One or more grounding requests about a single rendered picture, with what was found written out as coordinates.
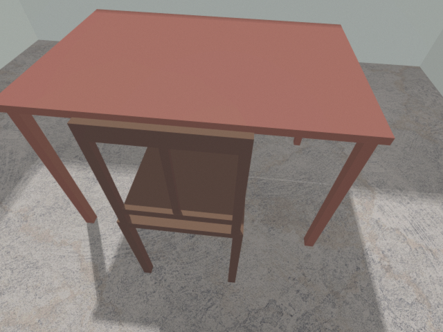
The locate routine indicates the chair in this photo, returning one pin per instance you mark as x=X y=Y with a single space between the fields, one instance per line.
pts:
x=190 y=180

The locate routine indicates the table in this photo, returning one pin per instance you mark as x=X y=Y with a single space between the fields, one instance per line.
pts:
x=278 y=78

